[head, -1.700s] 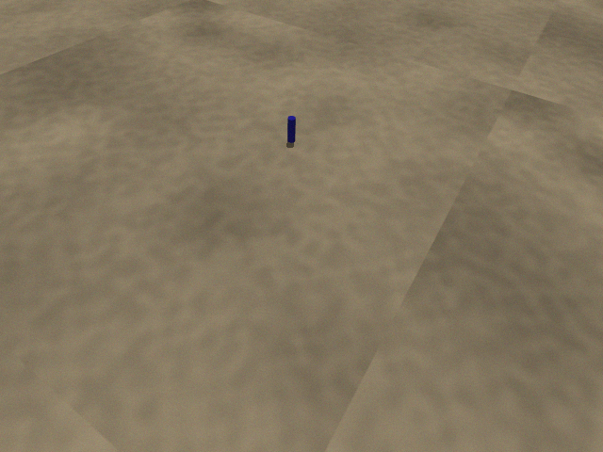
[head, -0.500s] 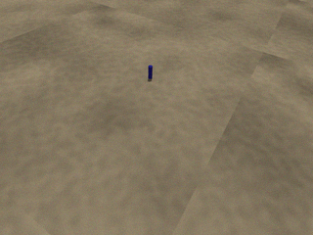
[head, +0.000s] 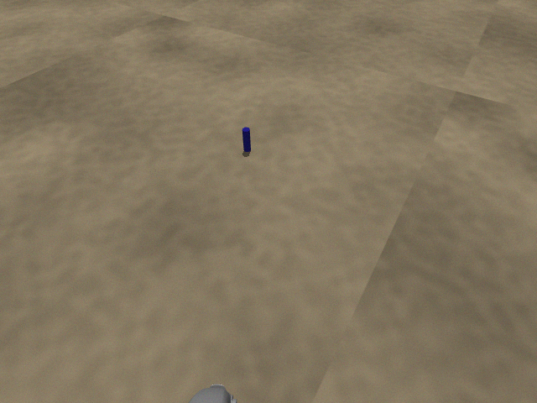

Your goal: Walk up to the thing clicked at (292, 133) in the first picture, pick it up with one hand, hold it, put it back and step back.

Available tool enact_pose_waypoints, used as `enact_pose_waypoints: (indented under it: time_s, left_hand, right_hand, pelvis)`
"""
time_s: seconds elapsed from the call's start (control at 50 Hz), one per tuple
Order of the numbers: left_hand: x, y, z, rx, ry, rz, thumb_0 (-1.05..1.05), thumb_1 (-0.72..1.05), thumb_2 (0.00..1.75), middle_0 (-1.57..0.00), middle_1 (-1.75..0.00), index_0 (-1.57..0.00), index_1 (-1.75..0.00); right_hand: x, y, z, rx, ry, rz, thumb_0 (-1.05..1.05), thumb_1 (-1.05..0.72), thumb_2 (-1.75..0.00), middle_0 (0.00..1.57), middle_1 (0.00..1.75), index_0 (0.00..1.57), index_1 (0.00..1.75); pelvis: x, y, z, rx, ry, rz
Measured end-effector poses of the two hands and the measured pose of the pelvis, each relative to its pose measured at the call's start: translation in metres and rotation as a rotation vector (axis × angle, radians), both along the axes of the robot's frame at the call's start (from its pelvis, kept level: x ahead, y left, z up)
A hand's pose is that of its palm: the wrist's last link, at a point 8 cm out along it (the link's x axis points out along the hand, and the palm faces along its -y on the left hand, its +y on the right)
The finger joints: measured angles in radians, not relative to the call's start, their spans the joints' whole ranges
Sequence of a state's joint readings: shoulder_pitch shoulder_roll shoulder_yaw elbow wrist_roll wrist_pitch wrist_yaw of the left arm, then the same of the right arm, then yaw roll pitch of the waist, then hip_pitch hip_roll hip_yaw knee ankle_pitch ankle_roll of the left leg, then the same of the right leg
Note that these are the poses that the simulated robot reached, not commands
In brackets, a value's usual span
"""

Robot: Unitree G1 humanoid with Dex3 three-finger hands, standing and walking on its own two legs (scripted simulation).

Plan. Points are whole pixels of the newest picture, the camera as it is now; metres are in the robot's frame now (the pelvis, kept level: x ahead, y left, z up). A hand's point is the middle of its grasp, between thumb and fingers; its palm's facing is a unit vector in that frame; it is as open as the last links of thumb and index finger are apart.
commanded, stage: walk up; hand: left
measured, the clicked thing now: (246, 139) +1.59 +0.20 -0.70
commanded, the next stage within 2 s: none
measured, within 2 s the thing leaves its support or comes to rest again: neither
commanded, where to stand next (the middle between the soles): +1.25 +0.01 m, yaw -3 degrees
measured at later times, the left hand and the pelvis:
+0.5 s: hand (143, 274) +0.39 +0.28 -0.13, palm faces -0.12 -0.92 -0.37, open 7.4 cm; pelvis +0.28 +0.00 -0.01, yaw -3 degrees
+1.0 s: hand (167, 220) +0.54 +0.27 -0.15, palm faces +0.01 -0.93 -0.37, open 7.4 cm; pelvis +0.54 -0.01 -0.01, yaw +0 degrees
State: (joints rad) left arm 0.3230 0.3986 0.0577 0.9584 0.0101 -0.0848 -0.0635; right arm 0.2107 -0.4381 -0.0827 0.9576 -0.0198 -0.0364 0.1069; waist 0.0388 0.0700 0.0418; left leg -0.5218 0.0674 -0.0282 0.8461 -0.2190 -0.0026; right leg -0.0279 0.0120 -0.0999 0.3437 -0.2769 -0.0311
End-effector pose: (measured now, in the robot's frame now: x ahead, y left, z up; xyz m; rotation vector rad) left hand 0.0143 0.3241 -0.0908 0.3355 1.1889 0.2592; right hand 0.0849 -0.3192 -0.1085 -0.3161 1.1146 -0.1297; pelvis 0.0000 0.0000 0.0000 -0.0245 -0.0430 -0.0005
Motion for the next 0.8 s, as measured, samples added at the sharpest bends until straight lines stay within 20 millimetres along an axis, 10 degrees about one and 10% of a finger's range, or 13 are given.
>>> enact_pose_waypoints:
  time_s: [0.22, 0.42, 0.58, 0.8]
  left_hand:
    - [0.118, 0.018, -0.048, -0.05, 0.082, 0.02, 0.01, 0.91, 0.9, -0.21, -0.3, -0.2, -0.3]
    - [0.299, 0.008, -0.015, -0.053, -0.048, -0.14, 0.01, 0.91, 0.9, -0.21, -0.3, -0.2, -0.3]
    - [0.429, -0.018, -0.005, 0.029, -0.134, -0.182, 0.01, 0.91, 0.9, -0.21, -0.3, -0.2, -0.3]
    - [0.476, -0.044, 0.01, 0.017, -0.088, -0.091, 0.01, 0.91, 0.9, -0.21, -0.3, -0.21, -0.3]
  right_hand:
    - [0.178, 0.035, 0.002, -0.047, -0.109, 0.068, 0.01, -0.91, -0.9, 0.2, 0.3, 0.21, 0.3]
    - [0.215, 0.022, 0.014, -0.041, -0.064, -0.049, 0.0, -0.9, -0.9, 0.2, 0.3, 0.21, 0.3]
    - [0.257, -0.028, -0.028, -0.026, 0.046, -0.119, 0.01, -0.9, -0.9, 0.2, 0.3, 0.21, 0.3]
    - [0.406, -0.031, -0.015, 0.017, 0.024, -0.033, 0.01, -0.91, -0.9, 0.2, 0.3, 0.2, 0.3]
  pelvis:
    - [0.132, 0.023, -0.025, 0.024, 0.012, -0.002]
    - [0.237, 0.017, -0.004, 0.05, 0.008, -0.04]
    - [0.335, -0.02, -0.027, 0.053, -0.001, -0.04]
    - [0.432, -0.035, -0.003, 0.019, 0.004, -0.026]
